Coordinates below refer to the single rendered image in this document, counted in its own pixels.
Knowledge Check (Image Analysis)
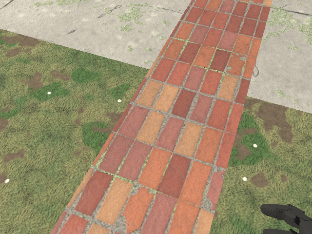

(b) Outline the robot right hand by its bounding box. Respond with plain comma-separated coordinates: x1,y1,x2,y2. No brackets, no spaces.
260,204,312,234

